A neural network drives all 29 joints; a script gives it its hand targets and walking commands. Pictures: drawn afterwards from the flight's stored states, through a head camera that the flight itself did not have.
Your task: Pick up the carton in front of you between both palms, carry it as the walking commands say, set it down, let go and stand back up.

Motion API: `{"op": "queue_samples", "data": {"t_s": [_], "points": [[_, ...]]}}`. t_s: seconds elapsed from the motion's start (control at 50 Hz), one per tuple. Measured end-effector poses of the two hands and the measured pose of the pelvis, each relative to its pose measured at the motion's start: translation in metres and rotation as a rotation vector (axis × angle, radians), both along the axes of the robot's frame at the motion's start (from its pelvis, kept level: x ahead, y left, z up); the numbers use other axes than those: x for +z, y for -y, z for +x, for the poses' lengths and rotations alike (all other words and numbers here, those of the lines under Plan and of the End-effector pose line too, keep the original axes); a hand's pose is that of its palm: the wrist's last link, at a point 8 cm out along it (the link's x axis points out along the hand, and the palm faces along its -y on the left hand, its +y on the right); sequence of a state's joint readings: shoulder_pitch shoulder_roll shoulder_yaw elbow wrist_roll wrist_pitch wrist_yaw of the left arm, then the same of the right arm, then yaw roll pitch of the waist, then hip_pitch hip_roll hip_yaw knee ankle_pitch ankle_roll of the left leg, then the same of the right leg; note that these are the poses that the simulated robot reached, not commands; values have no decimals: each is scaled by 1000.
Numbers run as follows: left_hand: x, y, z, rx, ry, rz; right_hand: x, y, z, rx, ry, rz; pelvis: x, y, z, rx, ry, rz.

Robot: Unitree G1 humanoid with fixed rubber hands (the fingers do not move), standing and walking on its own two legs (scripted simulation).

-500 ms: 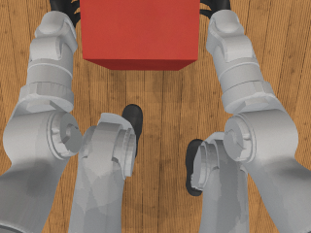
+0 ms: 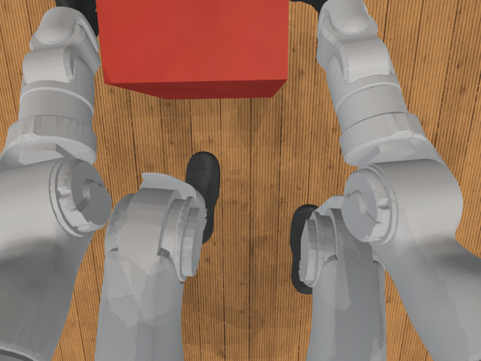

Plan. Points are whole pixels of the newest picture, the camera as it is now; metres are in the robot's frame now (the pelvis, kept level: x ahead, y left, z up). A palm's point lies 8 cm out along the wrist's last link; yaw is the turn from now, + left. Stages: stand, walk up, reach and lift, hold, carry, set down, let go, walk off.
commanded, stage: set down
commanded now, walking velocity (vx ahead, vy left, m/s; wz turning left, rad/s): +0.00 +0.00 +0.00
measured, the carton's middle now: (208, 22) +0.52 +0.15 -0.25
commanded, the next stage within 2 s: let go in 1.50 s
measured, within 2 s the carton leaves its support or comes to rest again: rests again in 0.02 s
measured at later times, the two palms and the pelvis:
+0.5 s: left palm (74, 26) +0.48 +0.31 -0.18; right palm out of the picture +0.57 -0.07 -0.18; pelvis +0.00 +0.01 +0.00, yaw +0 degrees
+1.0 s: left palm out of the picture +0.48 +0.32 -0.02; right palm out of the picture +0.59 -0.05 -0.01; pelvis +0.01 +0.01 +0.09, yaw +1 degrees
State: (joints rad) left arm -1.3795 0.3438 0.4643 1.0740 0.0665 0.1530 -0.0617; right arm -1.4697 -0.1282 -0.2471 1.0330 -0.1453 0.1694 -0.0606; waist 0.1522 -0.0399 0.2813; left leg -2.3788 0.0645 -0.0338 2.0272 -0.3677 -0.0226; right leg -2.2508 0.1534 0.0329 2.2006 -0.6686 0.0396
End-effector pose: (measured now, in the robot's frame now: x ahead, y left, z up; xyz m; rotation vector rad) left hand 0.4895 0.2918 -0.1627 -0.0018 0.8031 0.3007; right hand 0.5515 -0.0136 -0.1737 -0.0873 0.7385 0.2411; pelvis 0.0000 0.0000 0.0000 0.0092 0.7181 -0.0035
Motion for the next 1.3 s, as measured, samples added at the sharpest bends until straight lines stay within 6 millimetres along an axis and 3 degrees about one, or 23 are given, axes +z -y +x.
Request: {"op": "queue_samples", "data": {"t_s": [0.22, 0.4, 0.5, 0.6, 0.72, 0.86, 1.14, 1.3], "points": [[-9, -1, -8, 27, 11, -13, -5, 2, 0, 39, 36, -29, -3, -1, -4, 8, 53, 3], [-28, -13, -20, 118, 6, 18, -20, 55, 8, -51, 34, -102, -3, -4, -6, 6, 82, -1], [-19, -18, -13, 122, 58, 21, -5, 55, 16, -44, 77, -87, -2, -5, -5, 4, 70, -4], [7, -21, -8, 127, 128, 18, 23, 39, 21, -34, 131, -78, 4, -4, -4, 20, 59, -9], [58, -28, -9, 130, 171, 13, 74, 27, 26, -51, 141, -97, 30, -2, -1, 43, 38, -24], [107, -27, -10, 116, 164, 6, 124, 32, 32, -83, 113, -107, 65, -4, 7, 54, -32, -40], [183, -32, -12, 101, 176, 26, 194, 42, 30, -84, 139, -100, 128, -11, 20, 55, -112, -45], [236, -36, -14, 101, 175, 19, 247, 42, 30, -73, 133, -104, 173, -13, 27, 63, -110, -45]]}}
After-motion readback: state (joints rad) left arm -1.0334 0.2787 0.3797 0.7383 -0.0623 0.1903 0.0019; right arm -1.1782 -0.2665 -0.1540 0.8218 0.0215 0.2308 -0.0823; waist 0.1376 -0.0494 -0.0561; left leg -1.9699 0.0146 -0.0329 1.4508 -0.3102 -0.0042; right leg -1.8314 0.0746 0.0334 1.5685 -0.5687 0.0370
